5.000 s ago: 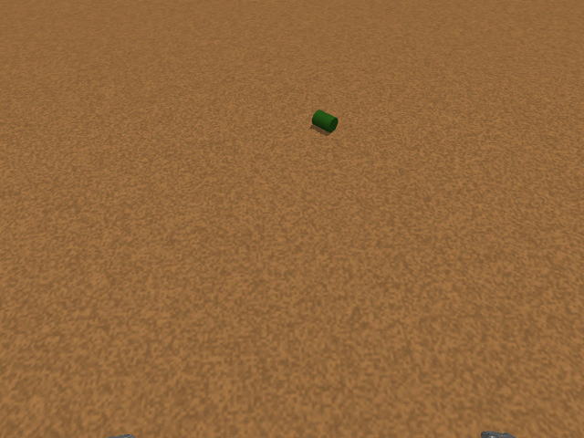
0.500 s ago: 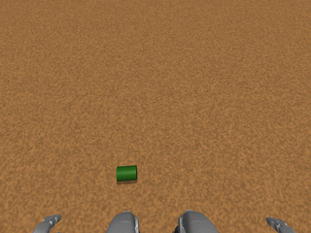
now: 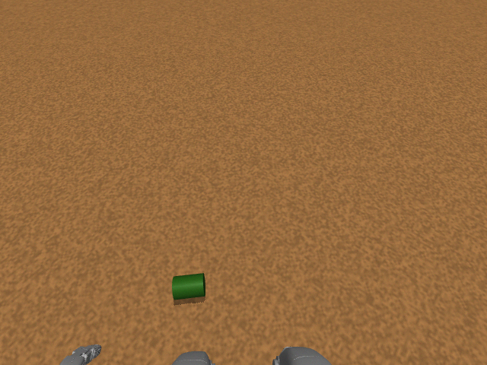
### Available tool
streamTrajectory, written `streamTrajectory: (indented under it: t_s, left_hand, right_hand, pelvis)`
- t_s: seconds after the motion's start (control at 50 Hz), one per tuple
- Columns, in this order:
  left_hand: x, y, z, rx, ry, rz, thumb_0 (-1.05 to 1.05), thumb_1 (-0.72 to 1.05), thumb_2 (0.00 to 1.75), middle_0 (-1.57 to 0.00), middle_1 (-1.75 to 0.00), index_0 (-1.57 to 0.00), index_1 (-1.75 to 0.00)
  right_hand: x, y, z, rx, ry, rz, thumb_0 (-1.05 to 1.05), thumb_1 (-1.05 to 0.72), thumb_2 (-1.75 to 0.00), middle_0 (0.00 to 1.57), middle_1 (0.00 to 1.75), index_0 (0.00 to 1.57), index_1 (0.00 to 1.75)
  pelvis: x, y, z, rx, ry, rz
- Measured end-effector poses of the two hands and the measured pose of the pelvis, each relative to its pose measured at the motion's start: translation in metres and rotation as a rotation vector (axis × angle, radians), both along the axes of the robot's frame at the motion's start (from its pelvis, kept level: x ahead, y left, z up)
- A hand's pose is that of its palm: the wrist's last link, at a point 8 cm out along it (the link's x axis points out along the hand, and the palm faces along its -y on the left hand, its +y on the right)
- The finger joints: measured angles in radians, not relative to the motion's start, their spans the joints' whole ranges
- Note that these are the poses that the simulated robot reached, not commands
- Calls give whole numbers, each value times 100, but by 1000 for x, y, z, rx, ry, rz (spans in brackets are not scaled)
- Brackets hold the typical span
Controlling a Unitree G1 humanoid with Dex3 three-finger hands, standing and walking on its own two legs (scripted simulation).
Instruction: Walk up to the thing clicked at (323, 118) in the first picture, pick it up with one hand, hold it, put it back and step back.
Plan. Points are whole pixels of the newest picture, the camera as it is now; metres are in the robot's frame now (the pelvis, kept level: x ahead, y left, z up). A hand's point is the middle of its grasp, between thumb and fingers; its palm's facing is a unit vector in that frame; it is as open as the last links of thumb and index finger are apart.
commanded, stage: walk up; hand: left
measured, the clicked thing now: (189, 286) +0.44 +0.23 -0.71
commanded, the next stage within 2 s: stand in 1.04 s
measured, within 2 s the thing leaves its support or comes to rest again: neither
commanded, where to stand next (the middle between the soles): +0.08 -0.02 m, yaw +3 degrees
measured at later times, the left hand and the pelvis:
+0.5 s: hand out of the picture +0.13 +0.26 -0.14, palm faces +0.00 -0.95 -0.31, open 7.4 cm; pelvis +0.01 +0.00 +0.01, yaw +1 degrees
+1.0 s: hand out of the picture +0.11 +0.27 -0.14, palm faces +0.02 -0.95 -0.32, open 7.4 cm; pelvis +0.02 +0.01 +0.01, yaw +2 degrees
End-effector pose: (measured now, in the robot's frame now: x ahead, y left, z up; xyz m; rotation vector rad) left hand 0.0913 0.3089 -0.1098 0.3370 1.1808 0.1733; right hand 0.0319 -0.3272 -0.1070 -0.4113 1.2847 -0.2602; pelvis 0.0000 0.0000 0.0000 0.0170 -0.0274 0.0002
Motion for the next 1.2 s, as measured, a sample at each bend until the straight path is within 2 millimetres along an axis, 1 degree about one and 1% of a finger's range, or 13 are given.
streamTrajectory:
  t_s: [0.06, 0.12, 0.22, 0.32, 0.4, 0.48, 0.58, 0.8, 1.06, 1.12, 1.2]
  left_hand:
    - [-2, -4, 1, -7, 24, 7, 1, 90, 90, -20, -30, -20, -30]
    - [2, -7, 2, -14, 24, 11, 1, 90, 90, -20, -30, -20, -30]
    - [10, -9, 4, -15, -3, 19, 1, 90, 90, -20, -30, -20, -30]
    - [19, -10, 7, -23, -28, 24, 1, 90, 90, -20, -30, -20, -30]
    - [25, -9, 8, -32, -44, 26, 1, 90, 90, -20, -30, -20, -30]
    - [26, -6, 8, -37, -45, 31, 1, 90, 90, -20, -30, -20, -30]
    - [24, 0, 7, -37, -30, 39, 1, 90, 90, -20, -30, -20, -30]
    - [12, 7, 6, -25, 6, 57, 1, 90, 90, -20, -30, -20, -30]
    - [8, 4, 8, -27, -13, 70, 1, 90, 90, -20, -30, -20, -30]
    - [6, -1, 11, -31, -6, 68, 1, 91, 90, -20, -29, -20, -30]
    - [6, -5, 15, -33, -2, 62, 1, 90, 90, -20, -30, -20, -30]
  right_hand:
    - [1, 2, 1, 6, 4, -2, 0, -90, -90, 20, 30, 21, 30]
    - [4, 4, 2, 11, 2, 5, 0, -90, -90, 20, 30, 21, 30]
    - [18, 2, 3, 10, -25, 9, 0, -90, -90, 20, 30, 21, 30]
    - [34, 5, 7, 10, -58, 25, 0, -90, -90, 20, 30, 21, 30]
    - [41, 9, 10, 10, -68, 41, 0, -90, -90, 20, 30, 21, 30]
    - [46, 12, 13, 8, -70, 49, 0, -90, -90, 20, 30, 21, 30]
    - [49, 15, 15, 4, -64, 55, 0, -90, -90, 20, 30, 21, 30]
    - [57, 18, 14, 6, -65, 59, 0, -90, -90, 20, 30, 21, 30]
    - [62, 19, 14, 14, -77, 74, 0, -90, -90, 20, 30, 21, 30]
    - [64, 25, 13, 43, -66, 66, 0, -90, -90, 20, 30, 21, 30]
    - [70, 37, 11, 87, -72, 66, 0, -90, -90, 20, 30, 21, 30]
  pelvis:
    - [3, 0, 3, 8, 2, 1]
    - [5, 0, 5, 5, 6, 2]
    - [7, -3, 6, -2, 1, 5]
    - [8, -2, 8, 2, -1, 10]
    - [9, 0, 10, -3, 2, 12]
    - [11, 2, 11, -7, 5, 14]
    - [14, 5, 12, -8, 11, 15]
    - [16, 8, 12, -13, 8, 24]
    - [14, 6, 12, -17, -2, 35]
    - [16, 8, 17, -21, -8, 36]
    - [17, 11, 22, -21, -16, 34]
